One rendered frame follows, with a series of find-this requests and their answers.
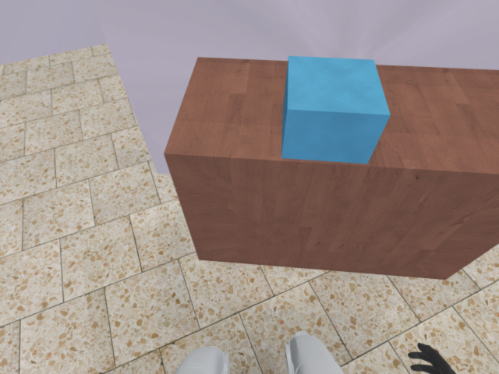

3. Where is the robot thigh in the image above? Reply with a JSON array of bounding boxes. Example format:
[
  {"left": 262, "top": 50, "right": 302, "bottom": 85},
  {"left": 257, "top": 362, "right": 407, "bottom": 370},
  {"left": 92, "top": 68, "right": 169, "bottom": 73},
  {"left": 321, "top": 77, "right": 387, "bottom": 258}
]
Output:
[
  {"left": 174, "top": 347, "right": 230, "bottom": 374},
  {"left": 285, "top": 335, "right": 344, "bottom": 374}
]

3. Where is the carton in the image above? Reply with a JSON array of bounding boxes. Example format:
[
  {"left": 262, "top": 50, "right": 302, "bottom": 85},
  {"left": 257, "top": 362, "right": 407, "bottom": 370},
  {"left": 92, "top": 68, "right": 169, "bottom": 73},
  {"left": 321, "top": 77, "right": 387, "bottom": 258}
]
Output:
[{"left": 281, "top": 56, "right": 391, "bottom": 164}]

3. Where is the left robot thigh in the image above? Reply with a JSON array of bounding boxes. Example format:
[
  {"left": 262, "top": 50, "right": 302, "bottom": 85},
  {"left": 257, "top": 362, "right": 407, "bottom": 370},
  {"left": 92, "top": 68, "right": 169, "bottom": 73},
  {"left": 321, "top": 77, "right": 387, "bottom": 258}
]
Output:
[{"left": 174, "top": 347, "right": 230, "bottom": 374}]

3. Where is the right robot hand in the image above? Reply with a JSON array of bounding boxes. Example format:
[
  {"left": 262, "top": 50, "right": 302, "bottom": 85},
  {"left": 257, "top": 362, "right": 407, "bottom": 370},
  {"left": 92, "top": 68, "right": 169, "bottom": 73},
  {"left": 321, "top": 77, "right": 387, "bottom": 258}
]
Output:
[{"left": 408, "top": 343, "right": 456, "bottom": 374}]

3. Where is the pedestal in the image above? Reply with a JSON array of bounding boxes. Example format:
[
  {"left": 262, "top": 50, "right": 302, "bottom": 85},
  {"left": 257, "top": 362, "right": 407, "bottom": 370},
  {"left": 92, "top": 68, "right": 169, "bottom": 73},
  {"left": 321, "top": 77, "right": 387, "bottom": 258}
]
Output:
[{"left": 164, "top": 57, "right": 499, "bottom": 280}]

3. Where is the right robot thigh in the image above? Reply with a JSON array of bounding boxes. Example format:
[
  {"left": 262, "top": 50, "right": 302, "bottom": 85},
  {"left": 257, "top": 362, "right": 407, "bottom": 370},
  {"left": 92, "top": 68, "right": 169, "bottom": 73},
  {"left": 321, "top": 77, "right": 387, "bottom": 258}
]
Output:
[{"left": 285, "top": 335, "right": 344, "bottom": 374}]

